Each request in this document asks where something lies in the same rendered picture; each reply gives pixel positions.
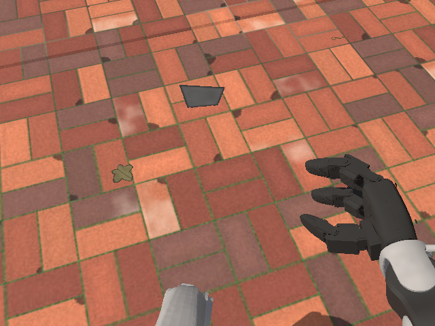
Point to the right robot hand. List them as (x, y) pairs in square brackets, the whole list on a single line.
[(369, 197)]

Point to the left robot thigh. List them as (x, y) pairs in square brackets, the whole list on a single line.
[(185, 306)]

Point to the robot right forearm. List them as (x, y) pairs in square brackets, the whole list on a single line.
[(410, 281)]

